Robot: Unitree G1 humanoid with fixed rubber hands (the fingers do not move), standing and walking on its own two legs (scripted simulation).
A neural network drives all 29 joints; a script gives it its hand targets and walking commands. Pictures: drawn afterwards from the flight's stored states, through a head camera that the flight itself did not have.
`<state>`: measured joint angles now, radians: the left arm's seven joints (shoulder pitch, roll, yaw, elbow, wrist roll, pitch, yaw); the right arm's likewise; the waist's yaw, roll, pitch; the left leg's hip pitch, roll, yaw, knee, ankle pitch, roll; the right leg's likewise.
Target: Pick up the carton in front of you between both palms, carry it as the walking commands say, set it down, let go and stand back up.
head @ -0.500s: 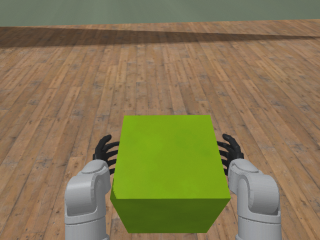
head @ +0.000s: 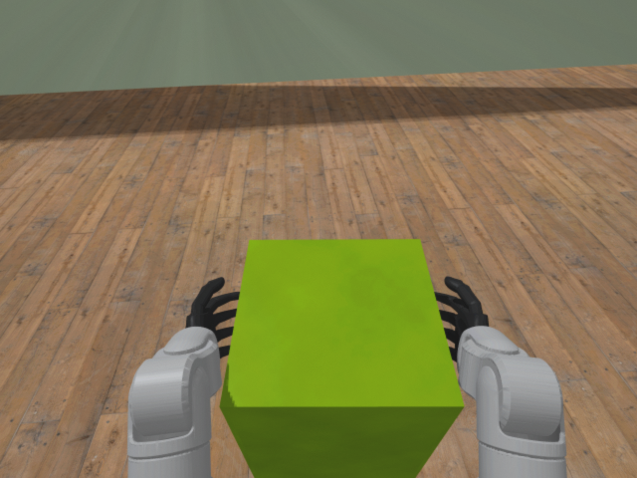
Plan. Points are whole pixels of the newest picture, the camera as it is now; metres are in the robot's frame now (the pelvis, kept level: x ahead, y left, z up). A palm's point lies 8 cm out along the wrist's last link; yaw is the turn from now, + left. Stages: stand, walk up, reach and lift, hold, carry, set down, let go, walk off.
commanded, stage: carry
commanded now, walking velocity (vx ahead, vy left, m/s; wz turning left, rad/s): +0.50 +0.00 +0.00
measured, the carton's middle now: (334, 364) +0.28 +0.00 +0.04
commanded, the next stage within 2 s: none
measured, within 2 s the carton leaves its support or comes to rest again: neither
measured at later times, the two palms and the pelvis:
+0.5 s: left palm (242, 182) +0.59 +0.15 +0.12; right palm (411, 180) +0.59 -0.15 +0.12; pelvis +0.32 +0.00 +0.01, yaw -1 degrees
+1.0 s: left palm (260, 109) +0.92 +0.15 +0.12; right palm (382, 106) +0.92 -0.15 +0.12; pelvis +0.66 +0.00 +0.02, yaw +0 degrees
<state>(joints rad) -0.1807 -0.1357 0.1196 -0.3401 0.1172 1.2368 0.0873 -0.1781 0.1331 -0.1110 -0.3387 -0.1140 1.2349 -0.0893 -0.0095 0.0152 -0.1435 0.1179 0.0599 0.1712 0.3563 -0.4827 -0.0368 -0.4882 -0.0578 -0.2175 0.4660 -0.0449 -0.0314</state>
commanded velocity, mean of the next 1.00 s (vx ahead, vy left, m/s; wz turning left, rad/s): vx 0.50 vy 0.00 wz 0.00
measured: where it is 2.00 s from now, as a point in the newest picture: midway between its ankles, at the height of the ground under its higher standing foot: (328, 253)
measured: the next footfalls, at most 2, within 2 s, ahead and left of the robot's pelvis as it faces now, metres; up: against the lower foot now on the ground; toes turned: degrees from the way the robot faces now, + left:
left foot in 0.52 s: +0.53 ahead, +0.11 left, +0.00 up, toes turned +11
right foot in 1.04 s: +0.88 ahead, -0.10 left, +0.00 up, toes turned -12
